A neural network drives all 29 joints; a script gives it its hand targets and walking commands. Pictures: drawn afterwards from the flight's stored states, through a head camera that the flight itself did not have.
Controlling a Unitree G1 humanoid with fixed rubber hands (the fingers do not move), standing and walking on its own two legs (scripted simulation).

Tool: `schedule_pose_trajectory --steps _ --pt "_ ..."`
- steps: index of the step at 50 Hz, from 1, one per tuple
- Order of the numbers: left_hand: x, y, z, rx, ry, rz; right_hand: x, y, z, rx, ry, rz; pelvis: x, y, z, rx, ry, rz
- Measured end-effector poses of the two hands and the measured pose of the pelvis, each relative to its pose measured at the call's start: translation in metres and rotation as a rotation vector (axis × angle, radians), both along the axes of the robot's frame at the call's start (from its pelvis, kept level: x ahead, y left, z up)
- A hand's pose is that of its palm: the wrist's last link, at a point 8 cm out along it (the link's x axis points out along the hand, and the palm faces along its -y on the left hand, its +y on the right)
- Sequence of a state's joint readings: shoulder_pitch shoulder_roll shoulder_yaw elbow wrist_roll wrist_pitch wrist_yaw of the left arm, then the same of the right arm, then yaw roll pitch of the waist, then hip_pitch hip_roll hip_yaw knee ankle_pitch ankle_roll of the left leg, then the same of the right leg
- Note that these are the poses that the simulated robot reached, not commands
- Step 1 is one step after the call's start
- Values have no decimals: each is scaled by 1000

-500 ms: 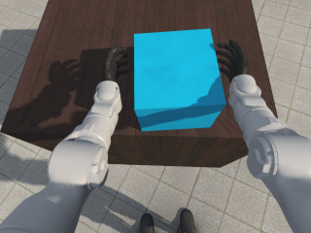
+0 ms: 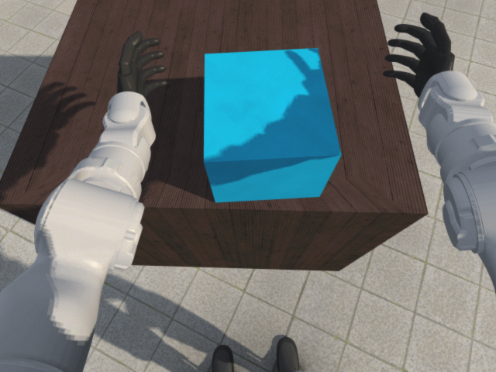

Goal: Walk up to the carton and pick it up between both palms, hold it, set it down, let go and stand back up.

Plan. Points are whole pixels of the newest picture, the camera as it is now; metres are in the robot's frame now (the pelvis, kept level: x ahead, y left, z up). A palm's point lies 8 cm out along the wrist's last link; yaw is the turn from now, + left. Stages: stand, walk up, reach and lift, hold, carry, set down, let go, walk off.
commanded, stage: set down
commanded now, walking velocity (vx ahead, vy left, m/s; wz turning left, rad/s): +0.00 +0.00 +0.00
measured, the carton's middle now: (264, 128) +0.55 -0.01 -0.03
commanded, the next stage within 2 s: none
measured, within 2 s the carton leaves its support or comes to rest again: neither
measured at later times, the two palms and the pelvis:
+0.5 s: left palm (135, 59) +0.53 +0.17 +0.15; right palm (417, 58) +0.53 -0.21 +0.14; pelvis +0.03 +0.01 +0.02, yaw +0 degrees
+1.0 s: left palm (129, 119) +0.46 +0.18 +0.11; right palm (431, 112) +0.46 -0.22 +0.12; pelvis -0.01 +0.00 +0.01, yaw +0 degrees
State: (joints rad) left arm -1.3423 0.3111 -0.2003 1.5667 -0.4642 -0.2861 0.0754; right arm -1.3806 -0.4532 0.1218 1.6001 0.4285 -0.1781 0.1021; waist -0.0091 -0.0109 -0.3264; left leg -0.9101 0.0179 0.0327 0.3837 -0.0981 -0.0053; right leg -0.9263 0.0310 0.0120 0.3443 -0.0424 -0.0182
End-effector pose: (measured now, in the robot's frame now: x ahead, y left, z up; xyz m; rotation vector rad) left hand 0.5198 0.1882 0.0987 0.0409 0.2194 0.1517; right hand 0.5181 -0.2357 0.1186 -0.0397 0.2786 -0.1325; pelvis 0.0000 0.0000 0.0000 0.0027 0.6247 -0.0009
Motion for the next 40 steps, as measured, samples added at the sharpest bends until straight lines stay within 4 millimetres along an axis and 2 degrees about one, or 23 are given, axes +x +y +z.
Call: schedule_pose_trajectory --steps 10,17,23,27,30,34,40 --pt "14 1 6 -3 8 -14 15 10 -2 10 -23 19 10 3 1 -6 2 13" --pt "23 -2 23 -4 -18 -59 21 22 4 7 -17 20 20 8 6 -12 -39 31" --pt "16 -15 44 11 -49 -101 14 30 18 13 -36 46 32 11 13 -20 -78 23" --pt "4 -17 50 12 -24 -98 1 24 27 2 -21 28 35 11 18 -19 -153 13" --pt "-5 -11 46 4 12 -81 -10 14 30 -9 -4 -10 33 12 19 -18 -204 18" --pt "-20 -3 30 -14 54 -64 -25 4 25 -23 22 -36 25 11 22 -14 -255 19" --pt "-47 2 -1 -24 73 -58 -48 5 8 -13 35 -23 15 9 21 -10 -253 11"
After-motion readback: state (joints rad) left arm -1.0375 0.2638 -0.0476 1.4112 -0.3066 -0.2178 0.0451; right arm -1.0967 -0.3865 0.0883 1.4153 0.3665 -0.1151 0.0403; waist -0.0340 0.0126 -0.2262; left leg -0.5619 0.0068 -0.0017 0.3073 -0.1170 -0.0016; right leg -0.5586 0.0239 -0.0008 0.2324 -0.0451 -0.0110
